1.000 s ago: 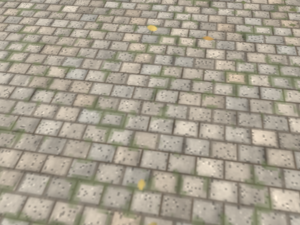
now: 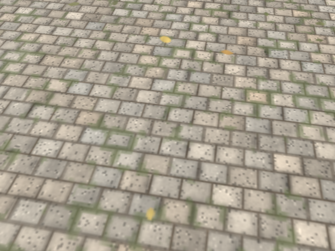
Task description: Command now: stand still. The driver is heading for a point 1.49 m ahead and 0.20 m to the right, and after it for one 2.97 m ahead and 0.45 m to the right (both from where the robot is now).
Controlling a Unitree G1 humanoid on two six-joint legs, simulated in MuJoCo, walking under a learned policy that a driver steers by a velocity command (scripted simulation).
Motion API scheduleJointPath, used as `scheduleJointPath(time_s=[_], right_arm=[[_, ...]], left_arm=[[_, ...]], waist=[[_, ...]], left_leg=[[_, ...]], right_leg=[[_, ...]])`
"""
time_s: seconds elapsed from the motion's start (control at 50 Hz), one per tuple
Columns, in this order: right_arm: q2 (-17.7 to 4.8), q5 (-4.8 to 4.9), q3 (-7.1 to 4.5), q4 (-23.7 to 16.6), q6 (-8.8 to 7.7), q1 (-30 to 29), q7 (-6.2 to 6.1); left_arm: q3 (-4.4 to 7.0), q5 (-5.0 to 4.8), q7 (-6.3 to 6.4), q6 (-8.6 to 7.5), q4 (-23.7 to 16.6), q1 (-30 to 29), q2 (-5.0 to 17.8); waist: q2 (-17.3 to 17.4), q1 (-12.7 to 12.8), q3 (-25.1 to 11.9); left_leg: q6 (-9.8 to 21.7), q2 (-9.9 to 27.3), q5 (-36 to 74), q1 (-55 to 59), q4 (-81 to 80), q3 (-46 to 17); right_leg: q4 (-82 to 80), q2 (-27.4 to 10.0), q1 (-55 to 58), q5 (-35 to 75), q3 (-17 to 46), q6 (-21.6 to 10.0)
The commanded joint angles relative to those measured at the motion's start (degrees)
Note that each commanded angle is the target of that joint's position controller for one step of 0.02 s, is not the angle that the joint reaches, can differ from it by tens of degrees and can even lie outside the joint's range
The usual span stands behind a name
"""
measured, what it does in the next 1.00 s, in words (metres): stands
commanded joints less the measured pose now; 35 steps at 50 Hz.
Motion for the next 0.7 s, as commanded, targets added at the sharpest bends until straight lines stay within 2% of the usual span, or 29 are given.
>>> scheduleJointPath(time_s=[0.02,0.32,0.7], right_arm=[[-5.5,0.03,-0.89,-0.7,-0.56,2.2,-0.20],[-4.2,0.17,-0.03,3.4,-0.71,4.7,-0.25],[-3.1,0.31,0.49,5.4,-0.70,7.0,-0.32]], left_arm=[[0.95,-0.02,0.25,-0.46,-1.2,0.0,6.0],[0.39,-0.11,0.40,-0.28,1.3,2.1,5.0],[-0.17,-0.19,0.49,-0.31,2.1,4.6,4.0]], waist=[[0.2,0.0,-0.3],[0.2,0.0,0.3],[0.2,-0.2,0.7]], left_leg=[[0.8,1.5,6.4,-5.7,-5.9,-0.7],[0.8,1.3,6.0,-6.4,-6.3,0.1],[0.8,1.2,5.9,-6.8,-6.3,0.6]], right_leg=[[-5.0,-2.1,3.6,3.7,2.3,-1.4],[-5.3,-1.7,3.4,3.6,2.0,-1.6],[-5.1,-1.5,3.0,4.1,1.8,-1.7]])
Next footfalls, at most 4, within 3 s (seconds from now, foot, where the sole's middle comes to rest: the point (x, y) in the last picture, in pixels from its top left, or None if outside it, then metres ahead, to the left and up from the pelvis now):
1.88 right None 0.41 -0.11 -0.77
2.44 left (144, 204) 0.71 0.14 -0.77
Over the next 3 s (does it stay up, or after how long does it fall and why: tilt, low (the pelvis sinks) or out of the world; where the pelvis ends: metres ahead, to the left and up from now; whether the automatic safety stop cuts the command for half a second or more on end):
stays up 0.84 0.01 -0.02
